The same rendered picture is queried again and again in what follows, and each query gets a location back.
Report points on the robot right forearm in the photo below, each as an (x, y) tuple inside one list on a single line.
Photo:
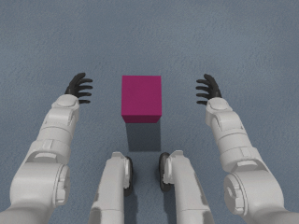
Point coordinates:
[(237, 152)]

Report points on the robot left upper arm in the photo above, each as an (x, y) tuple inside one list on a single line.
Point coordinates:
[(39, 188)]

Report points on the left robot shin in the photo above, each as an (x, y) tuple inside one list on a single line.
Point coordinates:
[(118, 154)]

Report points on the carton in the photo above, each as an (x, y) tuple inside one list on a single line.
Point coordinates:
[(141, 99)]

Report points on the right robot shin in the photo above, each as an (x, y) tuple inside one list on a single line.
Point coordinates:
[(165, 179)]

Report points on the robot shin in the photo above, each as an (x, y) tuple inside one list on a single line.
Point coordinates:
[(118, 154), (165, 179)]

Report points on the robot right hand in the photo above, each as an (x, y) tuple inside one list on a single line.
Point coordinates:
[(212, 89)]

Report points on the robot right upper arm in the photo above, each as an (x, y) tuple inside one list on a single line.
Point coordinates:
[(256, 197)]

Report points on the robot left forearm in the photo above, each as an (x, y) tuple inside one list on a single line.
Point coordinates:
[(55, 135)]

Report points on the robot left hand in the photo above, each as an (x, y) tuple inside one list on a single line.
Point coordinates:
[(74, 88)]

